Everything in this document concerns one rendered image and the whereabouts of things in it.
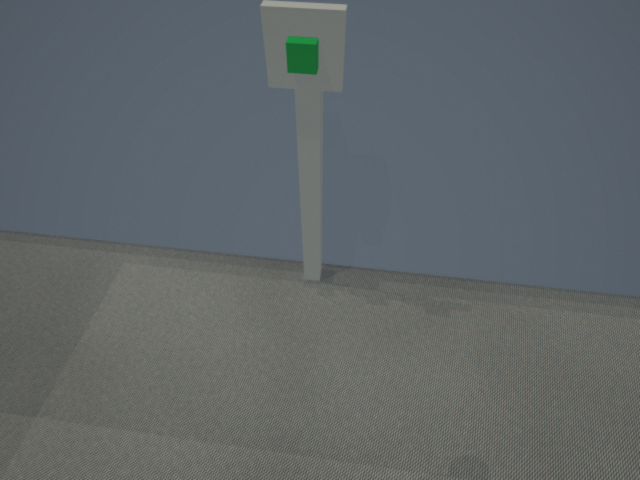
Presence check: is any panel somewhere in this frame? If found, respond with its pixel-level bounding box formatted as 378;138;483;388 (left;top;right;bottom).
260;0;347;281

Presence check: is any button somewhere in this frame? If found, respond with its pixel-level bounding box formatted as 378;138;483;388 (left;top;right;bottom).
286;36;318;75

